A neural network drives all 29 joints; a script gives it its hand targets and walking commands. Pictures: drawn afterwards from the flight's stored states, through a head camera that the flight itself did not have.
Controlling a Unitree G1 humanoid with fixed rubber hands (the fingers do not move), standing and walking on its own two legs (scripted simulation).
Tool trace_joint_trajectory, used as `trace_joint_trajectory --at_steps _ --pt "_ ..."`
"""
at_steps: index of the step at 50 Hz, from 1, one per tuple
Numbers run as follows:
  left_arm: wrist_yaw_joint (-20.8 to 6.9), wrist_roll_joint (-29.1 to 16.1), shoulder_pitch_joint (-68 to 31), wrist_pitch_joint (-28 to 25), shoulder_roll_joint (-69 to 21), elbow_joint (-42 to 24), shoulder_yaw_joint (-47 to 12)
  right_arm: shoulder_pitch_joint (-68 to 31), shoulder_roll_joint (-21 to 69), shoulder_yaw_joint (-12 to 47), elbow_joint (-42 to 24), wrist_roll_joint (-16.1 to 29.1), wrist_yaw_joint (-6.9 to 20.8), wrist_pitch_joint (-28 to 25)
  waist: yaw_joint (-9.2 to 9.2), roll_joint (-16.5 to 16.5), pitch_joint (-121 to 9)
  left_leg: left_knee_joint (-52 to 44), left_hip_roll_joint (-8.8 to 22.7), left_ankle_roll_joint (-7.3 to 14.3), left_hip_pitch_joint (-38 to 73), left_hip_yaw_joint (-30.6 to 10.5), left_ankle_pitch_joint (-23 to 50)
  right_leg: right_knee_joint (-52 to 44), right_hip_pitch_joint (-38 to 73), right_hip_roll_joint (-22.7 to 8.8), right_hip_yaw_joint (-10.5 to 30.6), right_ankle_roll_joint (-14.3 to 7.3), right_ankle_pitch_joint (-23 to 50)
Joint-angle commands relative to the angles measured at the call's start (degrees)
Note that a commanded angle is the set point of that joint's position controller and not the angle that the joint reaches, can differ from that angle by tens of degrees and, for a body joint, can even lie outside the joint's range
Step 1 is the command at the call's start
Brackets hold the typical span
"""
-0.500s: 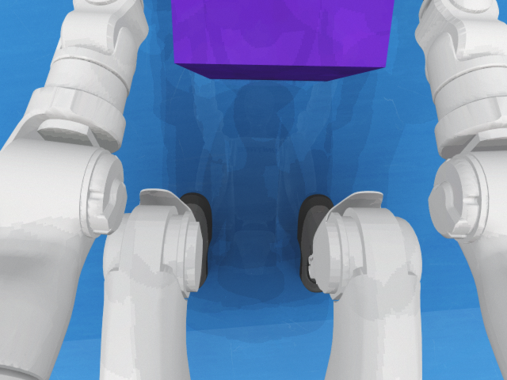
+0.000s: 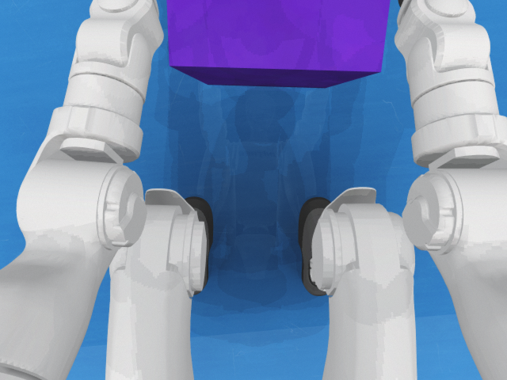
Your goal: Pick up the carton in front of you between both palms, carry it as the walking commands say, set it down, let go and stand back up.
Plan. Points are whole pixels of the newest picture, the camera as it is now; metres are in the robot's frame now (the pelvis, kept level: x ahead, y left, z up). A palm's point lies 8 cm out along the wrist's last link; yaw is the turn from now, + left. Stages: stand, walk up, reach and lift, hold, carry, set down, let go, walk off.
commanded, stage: reach and lift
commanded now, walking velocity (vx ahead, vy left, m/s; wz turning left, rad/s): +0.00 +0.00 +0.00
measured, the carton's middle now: out of the picture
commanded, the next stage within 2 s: none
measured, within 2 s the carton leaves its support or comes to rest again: leaves its support in 0.02 s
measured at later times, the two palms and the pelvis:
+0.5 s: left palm out of the picture +0.50 +0.12 +0.05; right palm out of the picture +0.49 -0.18 +0.05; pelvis -0.02 +0.00 +0.11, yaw -1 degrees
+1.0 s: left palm out of the picture +0.46 +0.13 +0.19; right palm out of the picture +0.45 -0.17 +0.19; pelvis +0.02 +0.00 +0.23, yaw -2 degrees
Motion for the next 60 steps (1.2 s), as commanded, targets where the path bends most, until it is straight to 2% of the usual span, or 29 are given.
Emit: trace_joint_trajectory --at_steps 1,3,4,6,9,13,16,20,26,34,41,51,60 --pt "-16.00 -7.75 -39.76 0.37 -60.11 -19.21 -25.00 -37.77 59.52 23.19 -20.36 8.79 15.93 -0.17 -2.16 -0.87 -101.58 -7.71 -4.39 2.09 44.60 8.55 35.82 -9.61 47.84 4.74 -7.22 -1.45 39.78" --pt "-15.11 -7.46 -39.24 1.66 -62.93 -24.60 -26.08 -38.13 60.86 24.80 -26.27 8.94 15.38 1.26 -2.22 -2.09 -115.41 -8.96 -4.93 1.64 48.28 8.60 39.55 -10.39 54.19 5.04 -7.32 -1.17 44.99" --pt "-14.46 -6.75 -38.77 2.38 -64.87 -25.89 -27.17 -37.31 63.83 25.92 -27.11 8.67 14.58 1.84 -1.29 -1.97 -119.57 -10.02 -5.48 1.39 49.31 9.09 39.35 -11.17 55.12 5.34 -7.94 -0.71 44.30" --pt "-14.11 -5.34 -36.18 3.73 -66.02 -26.76 -27.38 -34.05 65.39 25.88 -27.61 7.36 13.88 3.18 -1.40 -2.42 -120.74 -12.26 -5.96 1.22 49.24 9.31 36.74 -13.54 54.27 6.12 -8.47 -0.39 40.95" --pt "-15.06 -1.30 -29.09 5.78 -67.94 -20.97 -23.78 -26.70 68.70 23.17 -20.74 4.09 14.33 5.49 -0.57 -2.27 -105.34 -16.69 -6.13 1.09 41.44 9.73 29.04 -17.70 47.83 6.97 -8.32 0.07 33.17" --pt "-17.05 7.08 -23.17 7.60 -68.68 -9.55 -12.72 -20.37 70.20 12.70 -8.55 -4.30 16.07 7.26 0.12 -2.36 -80.85 -23.91 -5.71 1.65 30.92 9.47 13.99 -25.04 35.36 7.04 -8.18 -0.50 17.12" --pt "-17.88 11.12 -22.45 7.81 -67.80 -6.40 -7.08 -20.16 69.61 7.01 -5.75 -8.54 16.62 7.29 0.54 -2.35 -76.93 -27.90 -6.02 1.92 30.45 9.10 10.81 -28.98 33.03 7.33 -8.24 -0.97 12.99" --pt "-18.44 13.35 -23.43 7.87 -67.48 -5.79 -4.56 -21.39 69.29 4.19 -5.70 -11.01 16.73 7.14 0.43 -2.31 -78.55 -31.86 -6.07 1.97 32.97 8.78 8.86 -33.30 35.13 7.38 -8.19 -1.35 10.77" --pt "-19.38 12.69 -23.80 9.23 -70.58 -8.58 -7.17 -21.96 72.22 6.52 -8.98 -10.54 17.06 8.39 0.18 -1.98 -88.51 -36.62 -6.09 1.63 40.10 9.21 9.55 -38.04 43.95 7.38 -8.37 -1.25 11.57" --pt "-20.80 8.54 -17.26 11.32 -76.40 -14.50 -15.50 -15.95 78.44 14.94 -15.49 -6.45 17.73 10.46 0.42 -2.37 -97.57 -41.92 -6.17 1.15 49.79 9.08 16.84 -42.71 56.54 7.46 -7.99 -0.22 20.23" --pt "-20.89 7.23 -7.69 10.77 -78.99 -15.84 -19.61 -6.50 80.95 18.59 -16.67 -5.52 17.54 9.90 0.41 -2.35 -91.99 -47.69 -6.13 0.87 55.93 7.16 20.20 -48.33 61.85 7.73 -6.46 -0.08 23.66" --pt "-19.91 9.46 5.00 8.59 -80.32 -14.45 -19.76 5.72 82.37 18.43 -15.33 -7.61 16.93 7.57 0.72 -1.78 -80.31 -58.93 -5.73 1.37 66.70 4.24 20.64 -59.34 70.21 7.48 -3.93 -0.61 22.84" --pt "-19.61 10.67 15.48 7.25 -81.26 -15.92 -21.80 15.88 82.96 20.07 -16.91 -8.59 16.83 6.15 0.69 -1.83 -73.25 -69.62 -4.82 1.96 78.93 1.75 23.36 -69.82 81.56 6.78 -1.70 -1.19 25.20"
